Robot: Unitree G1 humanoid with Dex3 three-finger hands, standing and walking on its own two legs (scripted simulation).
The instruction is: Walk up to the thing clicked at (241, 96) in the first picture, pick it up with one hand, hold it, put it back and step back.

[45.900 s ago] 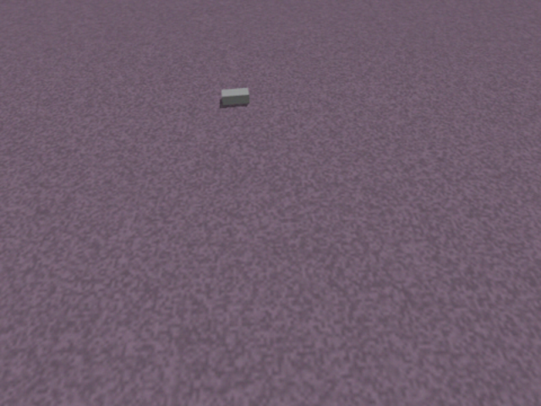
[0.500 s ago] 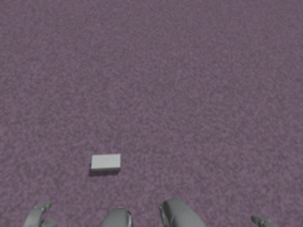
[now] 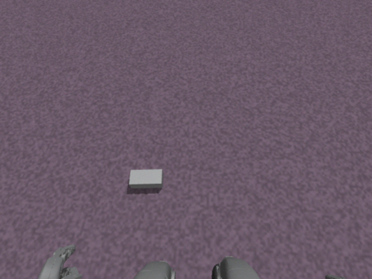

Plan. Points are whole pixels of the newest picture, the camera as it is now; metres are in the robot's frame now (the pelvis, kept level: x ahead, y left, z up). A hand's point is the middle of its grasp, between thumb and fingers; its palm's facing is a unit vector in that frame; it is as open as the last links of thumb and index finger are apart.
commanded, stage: step back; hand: left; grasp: from above
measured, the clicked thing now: (146, 178) +0.61 +0.25 -0.73
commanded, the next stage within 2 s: none
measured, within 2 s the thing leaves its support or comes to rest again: neither
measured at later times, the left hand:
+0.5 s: hand out of the picture -0.07 +0.24 -0.14, palm faces -0.03 -0.91 -0.41, open 7.4 cm
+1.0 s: hand out of the picture -0.24 +0.26 -0.15, palm faces -0.01 -0.91 -0.40, open 7.4 cm
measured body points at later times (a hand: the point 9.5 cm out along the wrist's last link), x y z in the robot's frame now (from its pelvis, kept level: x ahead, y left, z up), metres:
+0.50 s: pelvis -0.16 -0.03 +0.00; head -0.11 -0.04 +0.44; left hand -0.07 +0.29 -0.11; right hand -0.04 -0.35 -0.12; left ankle -0.12 +0.12 -0.66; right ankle -0.14 -0.14 -0.72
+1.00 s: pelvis -0.33 -0.02 +0.00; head -0.28 -0.01 +0.44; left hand -0.24 +0.30 -0.12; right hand -0.22 -0.33 -0.11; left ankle -0.26 +0.11 -0.72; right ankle -0.37 -0.14 -0.69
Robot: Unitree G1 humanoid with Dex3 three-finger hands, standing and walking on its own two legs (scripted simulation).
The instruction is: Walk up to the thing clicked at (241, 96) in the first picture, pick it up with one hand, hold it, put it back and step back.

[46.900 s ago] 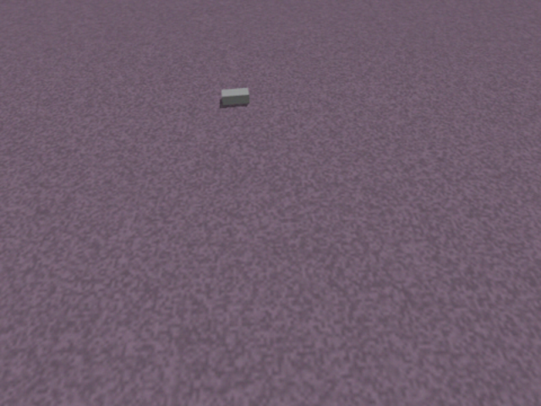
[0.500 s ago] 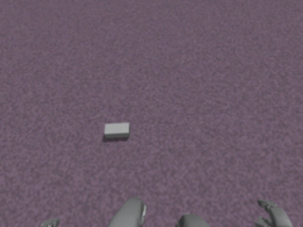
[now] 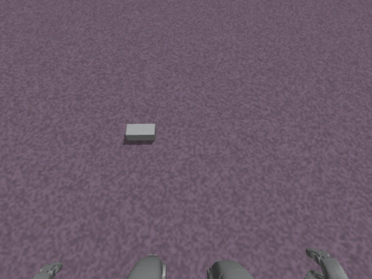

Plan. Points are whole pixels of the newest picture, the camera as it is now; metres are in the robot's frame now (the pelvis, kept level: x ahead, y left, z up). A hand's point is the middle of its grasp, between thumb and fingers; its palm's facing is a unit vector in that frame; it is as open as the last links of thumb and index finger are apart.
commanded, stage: step back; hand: left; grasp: from above
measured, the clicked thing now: (141, 132) +0.94 +0.29 -0.73
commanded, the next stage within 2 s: stand in 1.24 s
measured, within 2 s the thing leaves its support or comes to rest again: neither
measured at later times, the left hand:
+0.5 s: hand out of the picture -0.07 +0.28 -0.14, palm faces +0.08 -0.91 -0.40, open 7.4 cm
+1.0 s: hand out of the picture -0.03 +0.28 -0.15, palm faces +0.05 -0.94 -0.35, open 7.4 cm
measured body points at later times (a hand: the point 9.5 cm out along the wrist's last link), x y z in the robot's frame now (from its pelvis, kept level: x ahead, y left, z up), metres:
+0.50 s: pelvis -0.11 -0.01 +0.01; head -0.10 -0.01 +0.45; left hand -0.07 +0.33 -0.11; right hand -0.05 -0.31 -0.12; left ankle -0.12 +0.13 -0.72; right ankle -0.07 -0.12 -0.70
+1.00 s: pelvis -0.08 +0.01 +0.01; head -0.06 +0.02 +0.46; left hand -0.03 +0.33 -0.13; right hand +0.02 -0.29 -0.11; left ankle -0.08 +0.13 -0.72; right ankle -0.07 -0.12 -0.72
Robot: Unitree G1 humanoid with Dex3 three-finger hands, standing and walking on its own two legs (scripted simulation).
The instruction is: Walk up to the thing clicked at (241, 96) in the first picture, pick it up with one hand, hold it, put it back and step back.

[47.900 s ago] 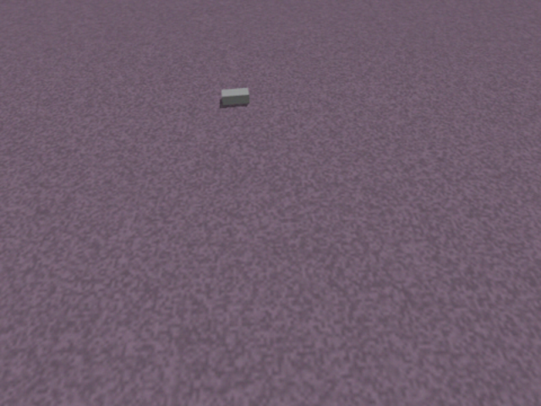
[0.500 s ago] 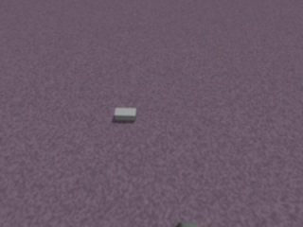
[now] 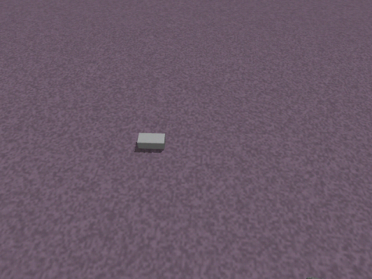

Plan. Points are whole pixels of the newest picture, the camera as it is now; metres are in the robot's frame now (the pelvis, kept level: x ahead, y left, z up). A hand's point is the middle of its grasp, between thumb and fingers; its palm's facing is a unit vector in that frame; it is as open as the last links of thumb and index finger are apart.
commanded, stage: step back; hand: left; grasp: from above
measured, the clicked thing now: (151, 140) +1.03 +0.24 -0.73
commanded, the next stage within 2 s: stand in 0.24 s
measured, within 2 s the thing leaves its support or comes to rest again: neither
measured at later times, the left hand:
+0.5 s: hand out of the picture +0.12 +0.25 -0.14, palm faces -0.03 -0.94 -0.33, open 7.4 cm
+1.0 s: hand out of the picture +0.05 +0.25 -0.14, palm faces -0.02 -0.94 -0.34, open 7.4 cm
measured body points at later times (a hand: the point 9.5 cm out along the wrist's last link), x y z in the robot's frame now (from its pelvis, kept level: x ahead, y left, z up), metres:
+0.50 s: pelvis +0.01 +0.00 +0.02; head +0.03 +0.01 +0.47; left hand +0.12 +0.30 -0.11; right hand +0.11 -0.30 -0.11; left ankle +0.01 +0.12 -0.73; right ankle +0.00 -0.13 -0.73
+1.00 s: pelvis -0.01 -0.01 +0.02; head -0.01 -0.01 +0.47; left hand +0.05 +0.30 -0.11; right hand +0.06 -0.31 -0.12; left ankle +0.01 +0.12 -0.73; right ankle +0.00 -0.13 -0.73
